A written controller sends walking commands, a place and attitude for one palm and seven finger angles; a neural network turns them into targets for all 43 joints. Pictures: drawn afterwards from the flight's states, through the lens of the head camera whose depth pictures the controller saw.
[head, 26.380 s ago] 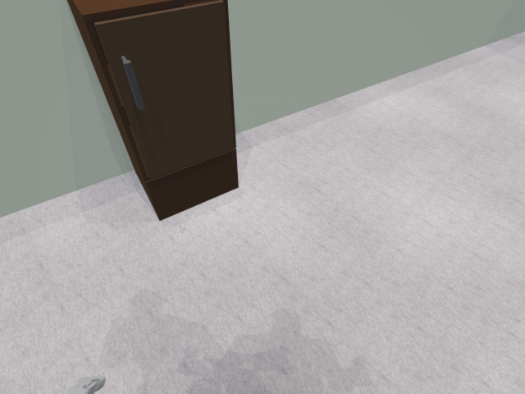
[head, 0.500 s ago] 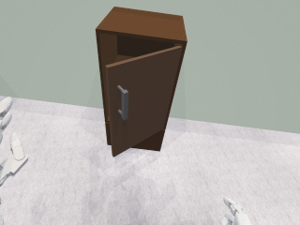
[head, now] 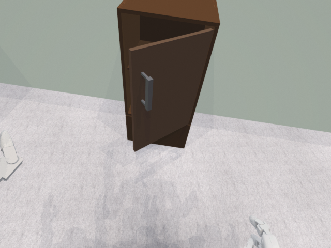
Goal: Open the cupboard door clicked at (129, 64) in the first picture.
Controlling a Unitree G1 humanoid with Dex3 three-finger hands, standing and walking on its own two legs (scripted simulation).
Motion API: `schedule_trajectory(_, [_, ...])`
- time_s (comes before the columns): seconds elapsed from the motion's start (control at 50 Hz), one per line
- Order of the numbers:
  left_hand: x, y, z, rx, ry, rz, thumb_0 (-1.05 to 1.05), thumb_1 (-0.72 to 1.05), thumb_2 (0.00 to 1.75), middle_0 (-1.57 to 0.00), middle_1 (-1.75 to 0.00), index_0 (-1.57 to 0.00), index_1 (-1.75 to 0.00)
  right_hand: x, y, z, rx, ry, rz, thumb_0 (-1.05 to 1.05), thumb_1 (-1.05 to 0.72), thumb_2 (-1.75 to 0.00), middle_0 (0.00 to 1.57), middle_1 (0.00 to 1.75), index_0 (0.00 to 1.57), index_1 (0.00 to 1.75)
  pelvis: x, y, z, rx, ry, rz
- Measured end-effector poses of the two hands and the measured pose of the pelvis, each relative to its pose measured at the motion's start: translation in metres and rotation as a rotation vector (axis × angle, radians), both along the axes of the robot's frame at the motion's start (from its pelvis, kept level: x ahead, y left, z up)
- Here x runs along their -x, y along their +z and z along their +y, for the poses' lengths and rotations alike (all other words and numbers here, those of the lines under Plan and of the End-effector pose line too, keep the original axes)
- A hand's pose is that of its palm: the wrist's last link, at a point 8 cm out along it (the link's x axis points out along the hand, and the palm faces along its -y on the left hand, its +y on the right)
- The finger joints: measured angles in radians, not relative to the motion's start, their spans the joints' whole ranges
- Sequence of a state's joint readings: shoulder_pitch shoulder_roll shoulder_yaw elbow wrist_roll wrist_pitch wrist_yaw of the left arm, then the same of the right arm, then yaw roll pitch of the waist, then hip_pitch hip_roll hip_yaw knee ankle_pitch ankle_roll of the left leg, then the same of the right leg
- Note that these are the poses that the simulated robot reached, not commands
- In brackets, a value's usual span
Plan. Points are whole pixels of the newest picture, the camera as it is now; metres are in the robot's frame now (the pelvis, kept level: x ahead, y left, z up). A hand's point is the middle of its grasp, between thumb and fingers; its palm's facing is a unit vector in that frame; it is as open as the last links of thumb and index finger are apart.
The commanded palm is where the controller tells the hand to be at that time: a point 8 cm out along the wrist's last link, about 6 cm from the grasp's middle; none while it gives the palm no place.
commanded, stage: stop stepping back and stand still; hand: left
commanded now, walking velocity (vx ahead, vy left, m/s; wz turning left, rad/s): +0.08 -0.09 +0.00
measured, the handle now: (146, 92) +0.66 +0.10 -0.03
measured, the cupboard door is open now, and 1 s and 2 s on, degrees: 43 43 43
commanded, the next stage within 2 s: let the arm hang, fingers relaxed in 0.06 s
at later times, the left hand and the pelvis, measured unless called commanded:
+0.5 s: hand out of the picture +0.08 +0.16 -0.16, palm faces +0.11 -0.98 -0.17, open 6.8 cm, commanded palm none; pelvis +0.01 -0.02 +0.01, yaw +3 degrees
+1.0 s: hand out of the picture +0.02 +0.17 -0.16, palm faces +0.04 -0.98 -0.20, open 7.4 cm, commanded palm none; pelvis +0.02 +0.00 +0.02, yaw +1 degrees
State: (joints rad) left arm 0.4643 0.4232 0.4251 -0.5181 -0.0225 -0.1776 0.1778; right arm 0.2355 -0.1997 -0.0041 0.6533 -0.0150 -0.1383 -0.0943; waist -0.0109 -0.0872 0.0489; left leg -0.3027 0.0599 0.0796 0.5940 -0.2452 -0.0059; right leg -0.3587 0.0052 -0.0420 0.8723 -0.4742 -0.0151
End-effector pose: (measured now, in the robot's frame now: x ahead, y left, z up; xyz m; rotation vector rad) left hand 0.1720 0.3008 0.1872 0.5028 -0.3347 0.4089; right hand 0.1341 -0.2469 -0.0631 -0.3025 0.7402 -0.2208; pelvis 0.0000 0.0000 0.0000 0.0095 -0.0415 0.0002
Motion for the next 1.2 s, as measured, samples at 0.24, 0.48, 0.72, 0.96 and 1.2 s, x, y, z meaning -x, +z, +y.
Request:
schedule_trajectory(0.24, [-0.024, -0.068, -0.017, 0.017, 0.010, 0.411, 0.01, 0.89, 0.90, -0.20, -0.30, -0.21, -0.30, -0.009, -0.050, 0.008, -0.196, 0.060, 0.128, 0.01, -0.90, -0.90, 0.20, 0.30, 0.20, 0.30, -0.015, -0.004, -0.013, 0.003, 0.027, 0.045])
schedule_trajectory(0.48, [0.098, -0.318, -0.092, 0.653, 0.129, 1.376, -0.05, 1.01, 0.90, -0.21, -0.30, -0.21, -0.30, 0.056, -0.056, -0.002, -0.118, 0.019, 0.473, 0.01, -0.91, -0.90, 0.20, 0.30, 0.20, 0.30, -0.015, 0.003, -0.017, 0.007, 0.045, 0.009])
schedule_trajectory(0.72, [0.169, -0.308, -0.062, 0.595, 0.270, 1.637, -0.01, 0.93, 0.90, -0.20, -0.30, -0.20, -0.30, 0.105, -0.068, 0.017, -0.180, -0.053, 0.630, 0.01, -0.91, -0.90, 0.20, 0.30, 0.19, 0.30, -0.018, 0.016, -0.006, 0.014, 0.029, 0.008])
schedule_trajectory(0.96, [0.159, -0.311, -0.075, 0.611, 0.227, 1.643, 0.01, 0.91, 0.90, -0.20, -0.30, -0.20, -0.30, 0.129, -0.073, 0.042, -0.238, -0.078, 0.683, 0.01, -0.92, -0.90, 0.20, 0.30, 0.20, 0.30, -0.016, 0.018, 0.001, 0.006, 0.013, -0.001])
schedule_trajectory(1.2, [0.158, -0.315, -0.079, 0.623, 0.209, 1.657, 0.01, 0.92, 0.90, -0.20, -0.30, -0.20, -0.30, 0.143, -0.071, 0.049, -0.241, -0.111, 0.709, 0.01, -0.91, -0.90, 0.20, 0.30, 0.19, 0.30, -0.017, 0.018, 0.005, 0.004, 0.005, 0.004])
